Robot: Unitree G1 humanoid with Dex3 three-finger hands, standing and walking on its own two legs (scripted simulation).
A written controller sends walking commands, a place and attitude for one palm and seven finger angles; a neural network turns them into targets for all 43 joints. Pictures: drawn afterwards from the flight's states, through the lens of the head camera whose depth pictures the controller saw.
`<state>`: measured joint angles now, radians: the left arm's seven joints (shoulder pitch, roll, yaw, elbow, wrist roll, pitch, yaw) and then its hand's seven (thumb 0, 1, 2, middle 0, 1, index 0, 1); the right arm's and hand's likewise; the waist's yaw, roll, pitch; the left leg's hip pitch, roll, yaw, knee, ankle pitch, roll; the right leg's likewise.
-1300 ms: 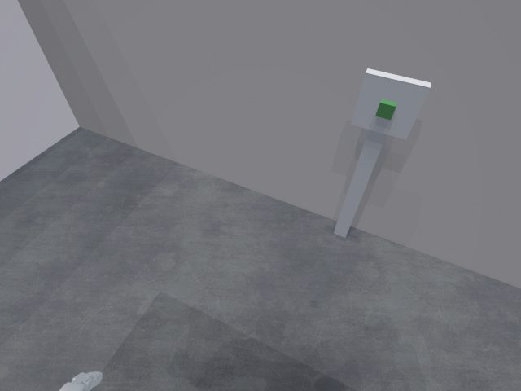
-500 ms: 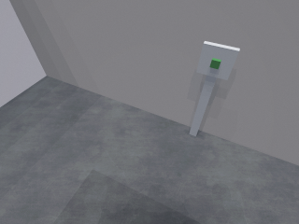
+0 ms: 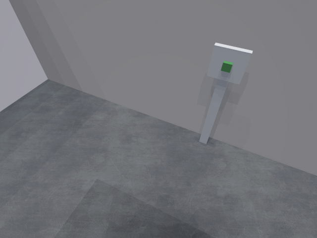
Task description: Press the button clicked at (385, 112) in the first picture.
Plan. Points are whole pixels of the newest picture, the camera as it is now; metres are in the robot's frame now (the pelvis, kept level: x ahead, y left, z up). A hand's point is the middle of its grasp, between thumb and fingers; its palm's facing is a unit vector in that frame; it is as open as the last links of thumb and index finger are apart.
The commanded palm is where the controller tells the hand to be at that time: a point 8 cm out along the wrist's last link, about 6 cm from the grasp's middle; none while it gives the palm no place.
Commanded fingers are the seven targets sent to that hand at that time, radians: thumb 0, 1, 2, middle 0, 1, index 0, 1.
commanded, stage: look at it before walking up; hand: left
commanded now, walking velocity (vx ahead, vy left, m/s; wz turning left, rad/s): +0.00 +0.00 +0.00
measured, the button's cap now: (227, 66) +0.92 -0.30 -0.06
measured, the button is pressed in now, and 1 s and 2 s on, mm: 0 0 0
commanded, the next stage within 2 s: walk to a spot facing it in 0.14 s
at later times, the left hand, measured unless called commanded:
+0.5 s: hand out of the picture +0.07 +0.23 -0.17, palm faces -0.09 -0.95 -0.30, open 7.4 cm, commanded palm none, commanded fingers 0.00 0.90 0.90 -0.20 -0.30 -0.20 -0.30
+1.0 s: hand out of the picture +0.08 +0.19 -0.17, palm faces -0.27 -0.93 -0.24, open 7.4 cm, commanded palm none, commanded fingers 0.00 0.90 0.90 -0.20 -0.30 -0.20 -0.30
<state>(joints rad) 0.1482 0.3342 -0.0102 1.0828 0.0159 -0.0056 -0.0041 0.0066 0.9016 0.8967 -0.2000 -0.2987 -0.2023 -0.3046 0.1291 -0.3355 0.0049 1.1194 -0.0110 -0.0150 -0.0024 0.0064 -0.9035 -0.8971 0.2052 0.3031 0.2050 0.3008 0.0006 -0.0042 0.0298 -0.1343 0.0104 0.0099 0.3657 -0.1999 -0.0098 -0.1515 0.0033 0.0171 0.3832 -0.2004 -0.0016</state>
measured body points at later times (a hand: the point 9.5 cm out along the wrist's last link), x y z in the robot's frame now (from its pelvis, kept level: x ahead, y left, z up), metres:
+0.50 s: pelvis +0.00 +0.00 -0.01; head +0.01 +0.00 +0.44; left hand +0.07 +0.27 -0.15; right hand +0.07 -0.28 -0.15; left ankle +0.00 +0.13 -0.75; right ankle +0.01 -0.12 -0.74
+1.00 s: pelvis -0.02 +0.00 -0.01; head +0.01 -0.01 +0.44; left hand +0.09 +0.23 -0.15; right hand -0.01 -0.28 -0.14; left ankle +0.01 +0.15 -0.71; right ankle +0.00 -0.10 -0.75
